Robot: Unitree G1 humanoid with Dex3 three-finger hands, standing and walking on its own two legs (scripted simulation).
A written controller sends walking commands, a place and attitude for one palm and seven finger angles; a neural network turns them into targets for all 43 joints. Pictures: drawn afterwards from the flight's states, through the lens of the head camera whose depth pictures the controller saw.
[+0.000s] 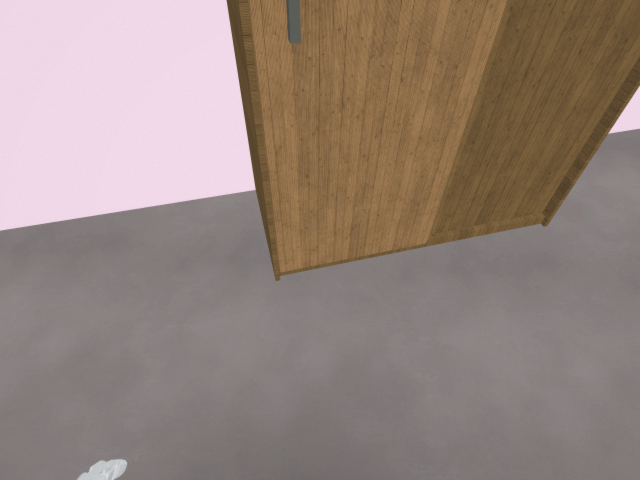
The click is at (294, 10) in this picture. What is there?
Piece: wardrobe's sliding door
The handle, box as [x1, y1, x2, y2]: [286, 0, 300, 43]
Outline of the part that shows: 286,0 288,39 290,43 300,42 299,0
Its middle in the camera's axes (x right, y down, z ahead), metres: -0.06 -0.48 +0.77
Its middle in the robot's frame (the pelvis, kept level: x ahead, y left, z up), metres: +0.92 +0.11 +0.22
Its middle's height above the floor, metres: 0.99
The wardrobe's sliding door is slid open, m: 0.00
